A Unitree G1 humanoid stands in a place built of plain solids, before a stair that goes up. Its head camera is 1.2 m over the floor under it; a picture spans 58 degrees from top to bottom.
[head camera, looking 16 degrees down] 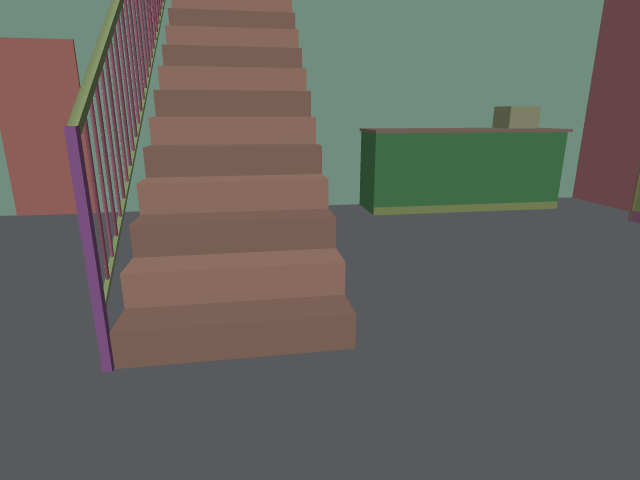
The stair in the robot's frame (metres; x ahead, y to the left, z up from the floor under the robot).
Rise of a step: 0.20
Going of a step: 0.27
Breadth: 1.22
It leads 9 degrees to the left of straight ahead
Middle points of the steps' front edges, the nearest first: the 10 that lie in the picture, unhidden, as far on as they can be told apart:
1.97 0.41 0.20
2.24 0.45 0.40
2.51 0.50 0.60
2.78 0.54 0.80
3.05 0.59 1.00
3.32 0.63 1.19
3.59 0.67 1.39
3.86 0.72 1.59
4.14 0.76 1.79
4.41 0.81 1.99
